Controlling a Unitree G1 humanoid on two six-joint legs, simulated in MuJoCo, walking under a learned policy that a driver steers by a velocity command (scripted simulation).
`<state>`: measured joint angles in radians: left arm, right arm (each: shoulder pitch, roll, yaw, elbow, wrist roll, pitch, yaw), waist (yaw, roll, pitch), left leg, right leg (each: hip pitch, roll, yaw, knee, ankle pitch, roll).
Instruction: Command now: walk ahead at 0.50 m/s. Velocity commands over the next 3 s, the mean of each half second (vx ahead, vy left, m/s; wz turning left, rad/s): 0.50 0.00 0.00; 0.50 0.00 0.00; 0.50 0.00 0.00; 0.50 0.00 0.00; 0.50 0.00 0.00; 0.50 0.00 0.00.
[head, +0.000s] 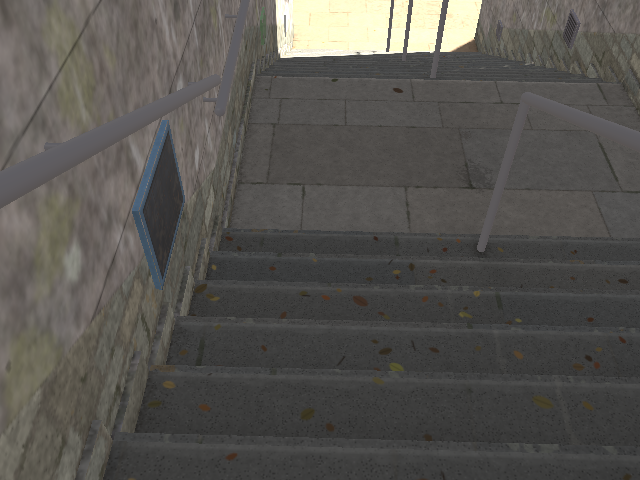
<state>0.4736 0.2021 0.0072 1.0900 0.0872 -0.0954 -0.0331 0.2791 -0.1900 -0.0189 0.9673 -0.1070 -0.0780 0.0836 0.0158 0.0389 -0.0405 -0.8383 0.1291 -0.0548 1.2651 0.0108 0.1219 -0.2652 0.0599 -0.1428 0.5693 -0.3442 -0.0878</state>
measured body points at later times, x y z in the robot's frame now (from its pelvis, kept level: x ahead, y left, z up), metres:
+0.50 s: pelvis +0.28 +0.09 -0.15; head +0.28 +0.09 +0.30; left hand +0.31 +0.33 -0.29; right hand +0.25 -0.16 -0.30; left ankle +0.27 +0.16 -0.88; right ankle +0.32 -0.06 -0.75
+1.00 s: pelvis +0.58 +0.03 -0.30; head +0.58 +0.04 +0.15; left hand +0.64 +0.28 -0.44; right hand +0.52 -0.18 -0.45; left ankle +0.48 +0.17 -0.82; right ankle +0.59 -0.05 -1.04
